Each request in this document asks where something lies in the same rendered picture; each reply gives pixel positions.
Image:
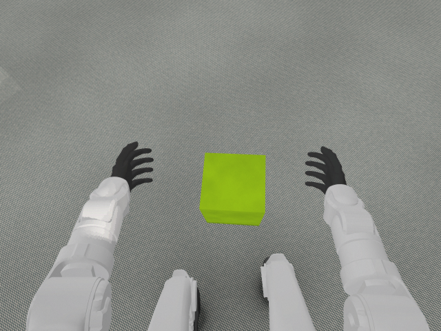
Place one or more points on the left robot forearm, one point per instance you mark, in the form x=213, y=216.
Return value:
x=89, y=252

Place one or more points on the robot right thigh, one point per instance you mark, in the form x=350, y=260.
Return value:
x=287, y=307

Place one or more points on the right robot forearm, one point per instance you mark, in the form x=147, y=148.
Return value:
x=365, y=265

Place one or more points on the right robot upper arm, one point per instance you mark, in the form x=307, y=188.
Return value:
x=379, y=312

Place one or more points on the robot left hand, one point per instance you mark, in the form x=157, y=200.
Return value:
x=125, y=164

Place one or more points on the left robot upper arm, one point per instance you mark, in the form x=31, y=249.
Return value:
x=72, y=304

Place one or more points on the right robot shin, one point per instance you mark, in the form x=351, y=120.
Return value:
x=278, y=257

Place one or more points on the robot right hand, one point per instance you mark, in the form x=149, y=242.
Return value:
x=333, y=170

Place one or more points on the carton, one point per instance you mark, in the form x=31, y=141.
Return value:
x=233, y=188

